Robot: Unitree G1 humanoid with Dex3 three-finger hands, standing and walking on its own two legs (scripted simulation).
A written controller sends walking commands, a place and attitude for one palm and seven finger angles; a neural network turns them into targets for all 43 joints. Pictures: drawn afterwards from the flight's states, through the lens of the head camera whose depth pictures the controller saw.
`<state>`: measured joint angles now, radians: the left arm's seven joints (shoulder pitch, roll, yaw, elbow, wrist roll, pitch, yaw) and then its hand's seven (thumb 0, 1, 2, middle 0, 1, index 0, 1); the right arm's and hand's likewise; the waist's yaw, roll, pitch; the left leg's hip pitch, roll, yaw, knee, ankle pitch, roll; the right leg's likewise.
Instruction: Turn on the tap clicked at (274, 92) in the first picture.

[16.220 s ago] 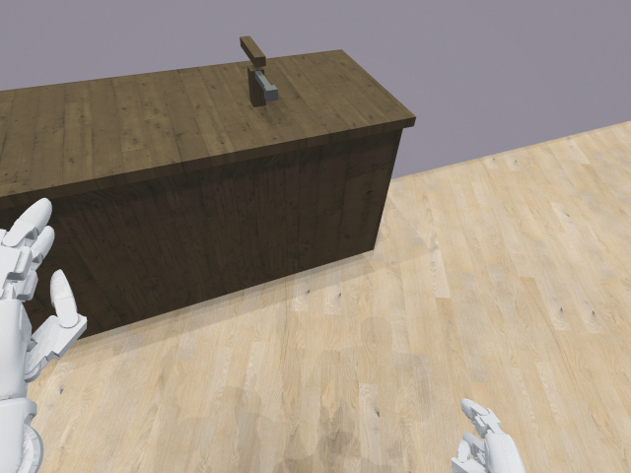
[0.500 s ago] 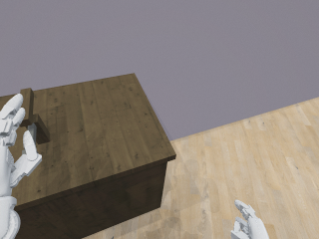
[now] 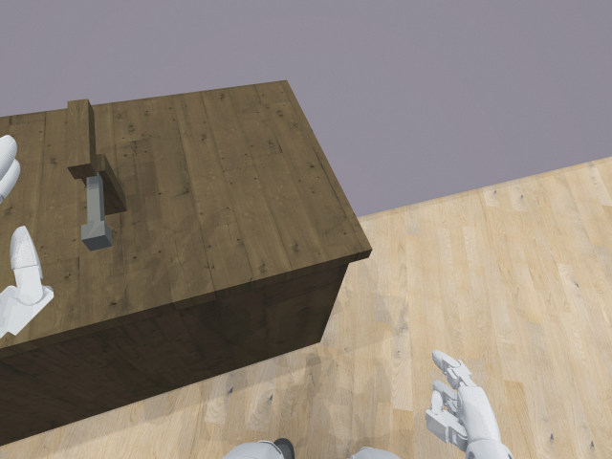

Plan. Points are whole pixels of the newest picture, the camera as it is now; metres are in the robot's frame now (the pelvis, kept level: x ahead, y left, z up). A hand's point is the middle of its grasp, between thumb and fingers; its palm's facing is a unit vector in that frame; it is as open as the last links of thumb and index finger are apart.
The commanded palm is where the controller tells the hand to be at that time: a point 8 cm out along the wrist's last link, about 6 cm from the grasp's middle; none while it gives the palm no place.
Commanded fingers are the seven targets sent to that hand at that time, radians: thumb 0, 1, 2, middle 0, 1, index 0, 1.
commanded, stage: come to a stop and stand still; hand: left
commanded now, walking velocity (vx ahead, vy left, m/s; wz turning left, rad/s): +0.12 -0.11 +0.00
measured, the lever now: (97, 235) +0.35 +0.33 +0.03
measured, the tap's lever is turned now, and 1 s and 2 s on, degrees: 0 0 0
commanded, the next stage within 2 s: none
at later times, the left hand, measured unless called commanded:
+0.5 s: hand out of the picture +0.16 +0.29 +0.15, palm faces +0.39 -0.87 -0.32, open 7.4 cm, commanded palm +0.09 +0.31 +0.18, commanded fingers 0.00 0.90 0.90 -0.20 -0.30 -0.20 -0.30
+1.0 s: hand (27, 364) +0.16 +0.24 +0.16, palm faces +0.37 -0.88 -0.29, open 7.4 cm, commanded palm +0.09 +0.28 +0.18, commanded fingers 0.00 0.90 0.90 -0.20 -0.30 -0.20 -0.30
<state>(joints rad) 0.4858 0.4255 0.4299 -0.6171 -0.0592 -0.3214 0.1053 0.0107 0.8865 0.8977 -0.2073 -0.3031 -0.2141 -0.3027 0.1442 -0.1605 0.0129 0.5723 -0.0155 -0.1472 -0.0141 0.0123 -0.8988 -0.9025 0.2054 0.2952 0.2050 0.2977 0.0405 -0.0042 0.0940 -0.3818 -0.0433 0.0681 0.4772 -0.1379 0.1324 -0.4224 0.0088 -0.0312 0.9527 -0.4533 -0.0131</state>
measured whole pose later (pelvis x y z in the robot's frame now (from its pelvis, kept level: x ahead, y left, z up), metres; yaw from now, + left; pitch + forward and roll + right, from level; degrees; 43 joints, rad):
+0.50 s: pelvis -0.08 +0.04 -0.01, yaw -2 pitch -2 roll +0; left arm 0.38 0.37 0.40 -0.45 -0.03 -0.17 0.12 0.01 0.89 0.90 -0.20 -0.30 -0.21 -0.30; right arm 0.24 -0.17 -0.04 0.63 0.00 -0.10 -0.03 0.01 -0.90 -0.90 0.20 0.29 0.20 0.30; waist -0.02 -0.09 0.03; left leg -0.25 -0.04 0.02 0.64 -0.36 0.05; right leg -0.41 0.00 0.02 0.97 -0.50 -0.02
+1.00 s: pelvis -0.08 +0.01 +0.00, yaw -3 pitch -1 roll +0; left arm 0.32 0.31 0.33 -0.41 -0.04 -0.28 0.11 0.01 0.89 0.90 -0.20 -0.30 -0.21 -0.30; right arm 0.21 -0.22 0.00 0.63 0.00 -0.18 0.00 0.02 -0.90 -0.90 0.21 0.30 0.20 0.30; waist 0.04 -0.03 0.09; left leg -0.22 -0.03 0.03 0.51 -0.27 0.04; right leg -0.23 0.07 -0.08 0.48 -0.24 -0.08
